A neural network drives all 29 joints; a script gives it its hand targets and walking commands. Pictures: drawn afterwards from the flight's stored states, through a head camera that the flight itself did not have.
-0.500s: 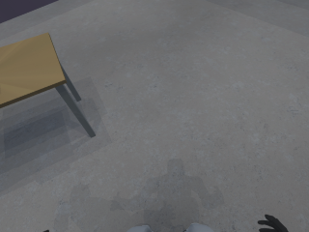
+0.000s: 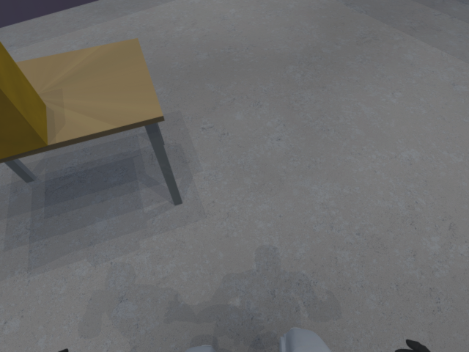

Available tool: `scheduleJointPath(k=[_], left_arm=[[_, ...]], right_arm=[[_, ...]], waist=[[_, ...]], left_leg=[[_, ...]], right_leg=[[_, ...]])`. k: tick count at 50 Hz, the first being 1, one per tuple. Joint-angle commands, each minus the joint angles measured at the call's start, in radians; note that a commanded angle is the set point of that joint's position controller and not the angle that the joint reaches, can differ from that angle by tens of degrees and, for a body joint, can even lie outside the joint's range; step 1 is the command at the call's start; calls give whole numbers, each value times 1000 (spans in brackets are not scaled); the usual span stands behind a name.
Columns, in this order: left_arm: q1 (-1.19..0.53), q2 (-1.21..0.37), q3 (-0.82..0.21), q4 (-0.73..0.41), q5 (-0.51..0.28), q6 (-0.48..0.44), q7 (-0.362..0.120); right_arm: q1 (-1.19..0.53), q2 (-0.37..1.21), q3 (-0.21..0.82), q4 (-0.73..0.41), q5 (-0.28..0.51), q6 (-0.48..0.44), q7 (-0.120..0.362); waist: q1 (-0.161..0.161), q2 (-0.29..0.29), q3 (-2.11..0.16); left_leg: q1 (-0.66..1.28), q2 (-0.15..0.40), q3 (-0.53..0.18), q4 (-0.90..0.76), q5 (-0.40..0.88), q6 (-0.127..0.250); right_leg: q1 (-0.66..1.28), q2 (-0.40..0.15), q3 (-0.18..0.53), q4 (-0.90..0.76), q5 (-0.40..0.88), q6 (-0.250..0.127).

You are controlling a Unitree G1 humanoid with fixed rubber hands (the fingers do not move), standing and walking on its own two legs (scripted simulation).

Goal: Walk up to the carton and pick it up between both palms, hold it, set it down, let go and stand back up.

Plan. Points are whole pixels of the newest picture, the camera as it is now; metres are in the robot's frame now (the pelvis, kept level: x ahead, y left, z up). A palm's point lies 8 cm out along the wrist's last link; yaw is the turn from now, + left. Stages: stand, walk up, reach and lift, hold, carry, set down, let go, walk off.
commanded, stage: walk up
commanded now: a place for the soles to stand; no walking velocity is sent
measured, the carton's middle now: out of the picture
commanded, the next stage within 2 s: none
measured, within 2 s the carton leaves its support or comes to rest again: neither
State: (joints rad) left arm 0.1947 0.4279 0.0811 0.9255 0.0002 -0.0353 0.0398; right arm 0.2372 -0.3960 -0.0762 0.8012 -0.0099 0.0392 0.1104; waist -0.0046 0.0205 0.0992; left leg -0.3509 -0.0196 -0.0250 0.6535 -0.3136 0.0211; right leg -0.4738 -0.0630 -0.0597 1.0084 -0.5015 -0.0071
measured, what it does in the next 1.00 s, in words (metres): walks ahead: right foot, then left foot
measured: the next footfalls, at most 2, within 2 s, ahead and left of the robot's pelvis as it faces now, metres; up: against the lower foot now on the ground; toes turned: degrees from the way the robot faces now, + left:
right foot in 0.14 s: +0.13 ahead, -0.10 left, +0.00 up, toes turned -2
left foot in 0.56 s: +0.13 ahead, +0.23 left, +0.00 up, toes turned +6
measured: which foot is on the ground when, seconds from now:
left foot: down 0.00-0.16, up 0.18-0.54, down 0.56-0.90, up 0.92-1.00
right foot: up 0.00-0.12, down 0.14-0.56, up 0.58-0.86, down 0.88-1.00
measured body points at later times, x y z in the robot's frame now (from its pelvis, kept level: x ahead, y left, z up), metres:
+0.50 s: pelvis +0.07 +0.06 +0.00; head +0.11 +0.04 +0.44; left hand +0.12 +0.42 -0.09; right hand +0.18 -0.27 -0.12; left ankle +0.05 +0.20 -0.69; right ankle +0.09 -0.10 -0.72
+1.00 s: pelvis +0.14 +0.13 -0.01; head +0.18 +0.12 +0.44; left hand +0.15 +0.48 -0.10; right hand +0.27 -0.16 -0.13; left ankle +0.09 +0.23 -0.68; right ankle +0.20 +0.01 -0.72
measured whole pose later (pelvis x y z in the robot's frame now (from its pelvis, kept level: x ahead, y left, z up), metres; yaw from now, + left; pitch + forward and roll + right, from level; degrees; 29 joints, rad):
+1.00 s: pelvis +0.14 +0.13 -0.01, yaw +10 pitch -1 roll +0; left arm 0.24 0.42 0.06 0.93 0.00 -0.09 0.06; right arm 0.24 -0.41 -0.07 0.78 -0.01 0.05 0.08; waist -0.01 0.04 0.11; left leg -0.40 -0.05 -0.03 1.03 -0.43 0.04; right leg -0.37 -0.08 -0.07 0.69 -0.29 -0.01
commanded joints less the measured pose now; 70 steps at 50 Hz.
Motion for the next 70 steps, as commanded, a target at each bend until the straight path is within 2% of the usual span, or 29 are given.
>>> scheduleJointPath(k=[1, 5, 7, 8, 9, 10, 11, 13, 15, 18, 25, 28, 29, 30, 31, 32, 35, 41, 44, 45, 46, 47, 50, 60, 63, 64, 65, 66, 70], left_arm=[[-30, 218, 39, -90, -1, -48, 17], [6, 196, 27, -66, -1, -59, 30], [129, 197, 29, -35, 3, -77, 36], [250, 244, 52, 0, 11, -87, 43], [354, 343, 79, 14, 27, -94, 59], [243, 403, 97, -6, 32, -85, 61], [125, 384, 95, -53, 19, -80, 58], [55, 339, 87, -59, 20, -82, 54], [47, 307, 84, -64, 17, -84, 43], [88, 329, 94, -65, 26, -80, 34], [-13, 340, 104, -86, 46, -71, 25], [-92, 277, 80, -98, 38, -48, 21], [-26, 183, 48, -98, 36, -37, 15], [-23, 169, 28, -111, 23, -34, 21], [-64, 242, 44, -84, 21, -34, 29], [-105, 276, 48, -85, 16, -42, 24], [-55, 244, 41, -82, -12, -55, 16], [-6, 214, 26, -76, -10, -66, 28], [183, 221, 36, -29, -7, -90, 38], [350, 298, 54, 16, 14, -97, 54], [384, 385, 88, 24, 19, -96, 65], [289, 403, 92, 0, 18, -86, 59], [68, 327, 76, -55, 13, -78, 51], [40, 372, 115, -90, 44, -74, 31], [-62, 230, 42, -104, 36, -43, 26], [-46, 137, 17, -119, 27, -35, 25], [-83, 212, 20, -114, 18, -25, 39], [-138, 253, 19, -103, 15, -26, 41], [20, 271, 40, -42, -12, -36, 22]], right_arm=[[94, -268, -92, -92, -41, -28, -37], [69, -255, -84, -111, -44, -22, -37], [-49, -216, -65, -147, -37, -13, -33], [-102, -179, -54, -179, -24, -8, -26], [-119, -108, -25, -211, -22, -16, -22], [-79, -180, -40, -183, -43, 0, -27], [-11, -254, -65, -134, -55, 13, -25], [17, -248, -69, -97, -54, 11, -12], [80, -230, -66, -66, -44, 11, 4], [11, -234, -66, -98, -49, 16, 9], [29, -214, -68, -99, -38, -10, 1], [218, -230, -88, -22, -49, -40, -13], [202, -302, -107, -36, -58, -45, -30], [130, -402, -122, -63, -64, -45, -30], [95, -406, -113, -85, -31, -45, -27], [76, -375, -102, -82, -25, -45, -31], [127, -287, -82, -66, -41, -41, -57], [100, -257, -77, -89, -37, -34, -55], [-44, -238, -68, -145, -16, -28, -49], [-97, -183, -49, -187, -7, -39, -47], [-38, -114, -29, -183, -19, -32, -43], [-39, -222, -49, -153, -34, -11, -50], [14, -222, -62, -87, -35, 4, -31], [-5, -205, -68, -101, -30, -12, 4], [251, -267, -110, -10, -58, -40, -29], [200, -366, -124, -28, -66, -38, -39], [136, -431, -126, -70, -44, -44, -38], [94, -409, -122, -56, -29, -35, -42], [100, -284, -87, -56, -35, -40, -63]], waist=[[-89, 154, -156], [-69, 172, -159], [11, 87, -240], [84, 17, -280], [145, -219, -350], [92, -180, -309], [42, -49, -242], [-4, 22, -84], [-14, -80, -129], [44, -171, -142], [-21, -241, -192], [-161, -8, -226], [-123, 191, -157], [-80, 344, -135], [-109, 217, -135], [-94, 74, -61], [-85, 143, -57], [-82, 131, -134], [52, 88, -238], [123, -45, -324], [115, -211, -386], [92, -110, -348], [-10, -70, -22], [9, -258, -148], [-172, 78, -181], [-155, 371, -128], [-142, 321, -114], [-133, 193, -22], [-60, 132, -20]], left_leg=[[459, 169, -419, -267, 424, 157], [372, 171, -385, -194, 675, 177], [176, 133, -284, -53, 506, 183], [-82, 62, -207, 100, 353, 121], [-373, -107, -144, 316, -84, 39], [-485, -71, -135, 477, -227, -12], [-451, 10, -183, 551, -190, -17], [-411, 52, -180, 533, -116, -31], [-342, 49, -108, 504, -54, -46], [-384, 67, -89, 471, -72, -58], [-179, 120, -15, 166, -212, -32], [194, 35, -43, -222, -52, -20], [274, 117, -242, -246, 72, -7], [298, 235, -547, -288, 113, 86], [253, 309, -739, -425, -94, 192], [217, 282, -685, -381, -9, 175], [305, 166, -372, -206, 586, 105], [357, 202, -377, -160, 713, 174], [78, 88, -187, 79, 636, 110], [-119, 18, -135, 276, 512, 46], [-413, -129, -59, 429, -217, 0], [-434, -38, -158, 533, -258, 2], [-364, 45, -163, 531, -143, -16], [-198, 113, -14, 126, -231, -34], [268, 10, -32, -182, -48, -46], [279, 165, -418, -260, -137, -6], [181, 276, -736, -482, -256, 55], [96, 253, -742, -531, -353, 13], [259, 141, -424, -338, 255, -17]], right_leg=[[-222, 21, 7, -149, -11, 17], [-96, 65, -12, -280, 48, 14], [209, 70, -25, -553, 206, -31], [512, 0, 62, -635, 364, -63], [783, -274, 421, -687, 290, -150], [701, -430, 611, -747, 26, -219], [538, -458, 600, -766, -181, -253], [359, -372, 420, -726, -88, -226], [359, -271, 246, -692, 22, -191], [405, -289, 257, -651, -14, -239], [389, -332, 134, -532, 317, -227], [162, -173, -47, -37, 435, -105], [-110, -61, -63, 104, -12, -51], [-324, 17, -72, 230, -203, -13], [-327, 12, 8, 232, -171, -30], [-313, -26, 19, 194, -98, -25], [-272, -48, 12, 41, 1, -12], [-144, 20, -31, -211, 23, -6], [353, 25, -32, -552, 343, -43], [606, -93, 122, -614, 416, -98], [857, -384, 496, -615, 459, -179], [722, -456, 566, -663, 175, -235], [281, -361, 328, -740, -15, -198], [388, -345, 128, -507, 285, -222], [-9, -136, -54, 18, 250, -100], [-327, 0, -78, 249, -159, -41], [-345, 28, -6, 267, -197, -34], [-323, -3, 74, 279, -115, -42], [-233, -46, 39, 56, 103, -10]])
